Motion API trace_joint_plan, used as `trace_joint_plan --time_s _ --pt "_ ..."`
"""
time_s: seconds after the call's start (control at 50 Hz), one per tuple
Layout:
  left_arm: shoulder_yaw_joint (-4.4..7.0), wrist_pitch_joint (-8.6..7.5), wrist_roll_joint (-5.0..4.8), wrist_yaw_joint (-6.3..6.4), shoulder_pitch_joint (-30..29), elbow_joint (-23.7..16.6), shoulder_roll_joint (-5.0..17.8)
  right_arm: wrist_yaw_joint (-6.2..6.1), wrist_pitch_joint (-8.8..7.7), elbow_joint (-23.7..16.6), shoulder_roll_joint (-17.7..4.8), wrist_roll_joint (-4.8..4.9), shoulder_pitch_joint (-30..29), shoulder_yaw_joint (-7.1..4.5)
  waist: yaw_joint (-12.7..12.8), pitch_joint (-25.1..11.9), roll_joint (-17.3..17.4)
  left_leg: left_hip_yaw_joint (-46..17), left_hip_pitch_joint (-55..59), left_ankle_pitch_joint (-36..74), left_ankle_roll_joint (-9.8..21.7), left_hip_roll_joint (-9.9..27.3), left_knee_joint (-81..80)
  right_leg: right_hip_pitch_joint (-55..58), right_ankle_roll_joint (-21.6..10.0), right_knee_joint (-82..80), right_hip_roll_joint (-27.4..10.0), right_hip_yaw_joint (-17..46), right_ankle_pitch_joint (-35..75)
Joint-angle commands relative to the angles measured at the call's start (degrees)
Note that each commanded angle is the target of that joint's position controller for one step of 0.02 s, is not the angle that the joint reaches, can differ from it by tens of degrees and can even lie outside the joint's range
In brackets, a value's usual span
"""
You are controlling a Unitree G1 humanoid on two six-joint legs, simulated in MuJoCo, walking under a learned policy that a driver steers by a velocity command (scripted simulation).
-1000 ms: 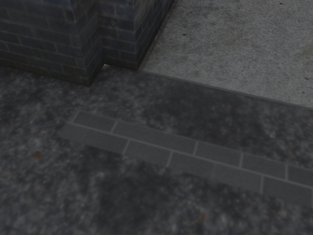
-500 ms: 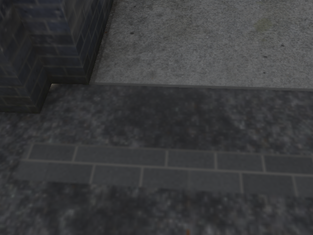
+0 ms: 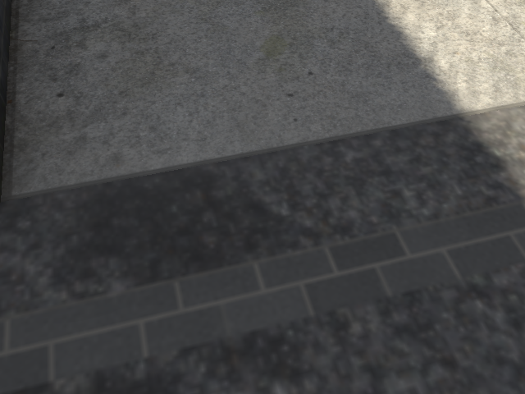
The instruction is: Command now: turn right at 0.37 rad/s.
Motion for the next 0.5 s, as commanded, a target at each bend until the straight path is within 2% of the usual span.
trace_joint_plan --time_s 0.02,0.04,0.06,0.08,0.1,0.12,0.14,0.16,0.18,0.2,0.22,0.26,0.3,0.36,0.44,0.5 --pt "0.64 -1.08 0.14 -0.33 -2.5 -5.28 3.85 0.52 -0.53 -2.59 -12.31 1.07 -0.12 -3.32 -1.37 -7.76 12.69 -9.51 8.44 25.15 12.96 12.83 -4.63 3.02 -1.42 -10.1 1.23 -3.61 0.77" --pt "0.69 -1.08 0.15 -0.45 -1.15 -4.62 3.67 0.66 -0.57 -2.33 -12.27 1.62 -0.7 -3.19 -0.33 -7.65 12.31 -9.23 7.87 24.57 12.26 12.52 -3.26 5.96 -2.51 -16.04 1.57 -4.02 4.42" --pt "0.58 -1.16 0.19 -0.62 1.33 -3.4 3.06 0.74 -0.58 -1.98 -11.68 2.19 -0.9 -2.89 1.06 -8.4 11.31 -8.31 5.65 18.59 10.9 11.79 -2.32 11.61 -4.15 -24.2 2.45 -5.38 10.23" --pt "0.63 -1.21 0.14 -0.58 2.98 -2.54 3.26 0.99 -0.89 -0.87 -9.58 2.28 0.93 -2.08 1.75 -8.77 9.29 -6.91 0.74 9.58 8.03 10.21 -0.92 19.43 -5.9 -30.11 2.67 -4.66 13.52" --pt "0.81 -1.36 0.13 -0.14 5.85 -2.08 4.65 1.62 -1.45 -0.37 -5.53 0.57 2.27 -0.64 2.09 -11.46 2.01 -2.97 -7.55 -3.43 3.3 6.57 6.03 30.22 -7.75 -30.46 -3.64 4.26 16.27" --pt "1.96 -1.49 0.27 0.47 7.71 -2.57 11.16 2.4 -2.35 -3.18 -2.09 -1.76 1.22 0.88 1.54 -11.91 -14.35 3.57 -21.82 -21.15 -1.75 -0.97 19.98 34.98 -15.64 -31.16 -16.89 21.67 13.01" --pt "2.42 -2.8 1.48 -0.1 11.99 -1.29 11.87 1.84 -2.92 -4.28 -7.94 0.28 -4.85 -0.96 7.78 -9.35 -12.06 -2.49 -27.76 -23.94 -2.13 -1.32 29.64 28.6 -23.49 -37.74 -21.24 31.0 -1.18" --pt "1.73 -4.18 1.84 -0.25 10.34 -0.63 10.23 1.77 -3.13 -4.49 -10.79 1.93 -6.07 -2.14 6.51 -4.2 -9.52 -4.7 -30.5 -19.36 -1.09 0.61 33.74 25.87 -22.37 -39.97 -19.32 29.29 -11.75" --pt "1.12 -5.11 1.35 -0.02 7.73 -0.16 8.41 1.78 -3.2 -3.48 -10.64 2.01 -5.11 -2.42 4.92 -1.13 -10.18 -5.12 -31.35 -14.7 -0.33 1.42 34.31 23.85 -19.98 -40.95 -16.87 26.11 -14.09" --pt "0.49 -5.66 0.86 0.28 6.17 -0.15 6.85 1.75 -3.35 -2.39 -10.41 1.42 -3.9 -2.56 4.14 0.1 -10.45 -5.33 -31.52 -10.36 -0.17 1.91 33.68 23.15 -18.43 -41.96 -15.04 23.12 -12.21" --pt "0.1 -6.03 0.8 0.54 5.33 -0.04 6.13 1.89 -3.72 -1.79 -9.89 1.01 -2.95 -2.62 3.25 0.86 -9.69 -5.6 -30.67 -5.88 -0.24 2.22 32.67 22.16 -17.53 -42.8 -13.59 20.57 -8.56" --pt "-0.08 -6.86 1.27 0.77 5.7 0.15 5.38 2.36 -4.75 -0.72 -7.97 0.9 -1.91 -2.28 2.59 -0.12 -7.28 -4.69 -29.61 1.49 -0.48 1.73 31.21 22.21 -17.09 -43.73 -11.98 16.6 -1.12" --pt "0.05 -7.47 1.09 0.73 6.21 0.61 5.41 2.62 -5.27 -0.5 -6.63 0.94 -2.48 -1.77 2.78 -0.86 -5.77 -4.29 -28.31 6.14 -1.16 1.5 25.23 22.52 -16.88 -43.87 -11.15 13.03 4.53" --pt "0.57 -7.9 0.7 0.49 7.62 1.86 6.88 2.95 -5.5 -1.25 -5.12 1.02 -5.28 -0.89 4.01 -0.52 -5.99 -3.83 -23.89 9.72 -2.08 0.64 15.6 20.45 -16.97 -43.93 -11.15 10.12 8.27" --pt "1.08 -7.9 -0.01 0.02 10.21 4.0 8.38 3.76 -5.78 -2.63 -5.54 1.5 -8.24 -0.37 5.28 1.29 -5.19 -3.69 -20.62 9.59 -1.29 -0.05 8.83 19.46 -17.54 -43.0 -13.01 9.45 8.81" --pt "1.25 -7.63 -0.39 -0.15 10.92 5.2 8.73 4.34 -6.28 -3.38 -6.72 1.78 -8.0 -0.35 4.48 1.89 -5.22 -3.9 -18.04 6.9 1.0 -0.17 5.78 20.99 -16.91 -41.4 -14.72 10.17 9.86"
